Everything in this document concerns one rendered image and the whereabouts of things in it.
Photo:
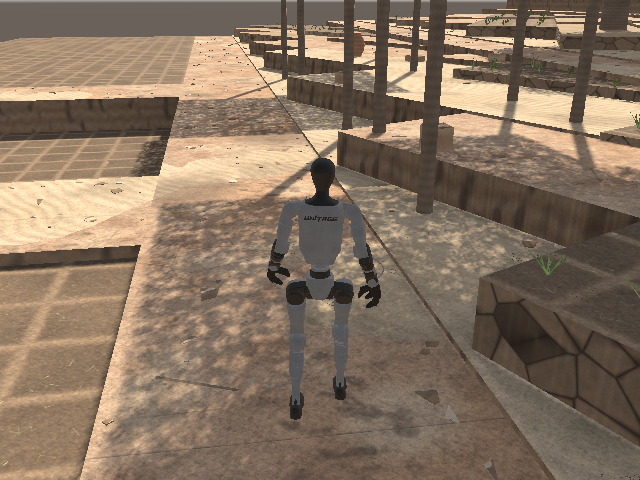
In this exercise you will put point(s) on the robot head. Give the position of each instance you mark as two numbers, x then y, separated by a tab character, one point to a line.
323	173

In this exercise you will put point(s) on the right robot thigh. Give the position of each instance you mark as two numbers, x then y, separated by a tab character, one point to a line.
342	295

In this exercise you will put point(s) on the right robot forearm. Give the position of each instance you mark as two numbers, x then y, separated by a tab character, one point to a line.
369	269

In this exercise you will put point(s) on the robot left hand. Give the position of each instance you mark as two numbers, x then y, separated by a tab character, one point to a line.
273	278

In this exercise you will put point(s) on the robot right upper arm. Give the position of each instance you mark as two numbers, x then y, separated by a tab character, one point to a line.
353	213

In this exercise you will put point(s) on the left robot forearm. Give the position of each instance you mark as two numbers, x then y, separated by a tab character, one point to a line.
275	259

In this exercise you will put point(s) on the robot left upper arm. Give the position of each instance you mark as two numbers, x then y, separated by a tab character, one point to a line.
289	211

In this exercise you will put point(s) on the robot right hand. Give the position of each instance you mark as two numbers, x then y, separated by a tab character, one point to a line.
374	292

